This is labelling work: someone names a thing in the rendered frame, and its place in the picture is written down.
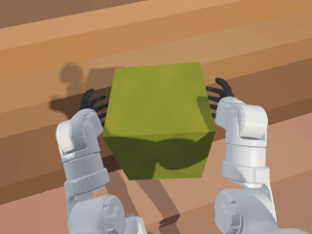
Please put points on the left robot thigh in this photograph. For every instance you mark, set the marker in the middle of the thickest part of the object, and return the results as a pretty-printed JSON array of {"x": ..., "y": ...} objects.
[{"x": 135, "y": 225}]

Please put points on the left robot hand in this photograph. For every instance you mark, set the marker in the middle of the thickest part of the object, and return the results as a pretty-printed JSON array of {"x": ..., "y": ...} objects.
[{"x": 86, "y": 104}]

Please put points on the right robot upper arm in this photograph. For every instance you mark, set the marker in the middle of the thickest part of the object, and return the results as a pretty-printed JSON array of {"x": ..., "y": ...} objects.
[{"x": 247, "y": 211}]

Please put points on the right robot hand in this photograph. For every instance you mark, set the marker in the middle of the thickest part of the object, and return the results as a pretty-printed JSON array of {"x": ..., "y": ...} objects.
[{"x": 226, "y": 92}]

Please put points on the left robot forearm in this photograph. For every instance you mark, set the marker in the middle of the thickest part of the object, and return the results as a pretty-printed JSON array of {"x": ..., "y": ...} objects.
[{"x": 79, "y": 151}]

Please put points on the left robot upper arm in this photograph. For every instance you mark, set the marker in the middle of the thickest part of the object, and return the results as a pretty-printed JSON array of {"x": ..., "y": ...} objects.
[{"x": 101, "y": 215}]

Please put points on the carton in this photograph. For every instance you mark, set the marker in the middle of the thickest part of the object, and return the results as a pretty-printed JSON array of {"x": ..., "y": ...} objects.
[{"x": 159, "y": 123}]

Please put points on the right robot forearm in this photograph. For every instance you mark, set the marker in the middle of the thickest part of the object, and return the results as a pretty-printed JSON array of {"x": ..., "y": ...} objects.
[{"x": 245, "y": 128}]

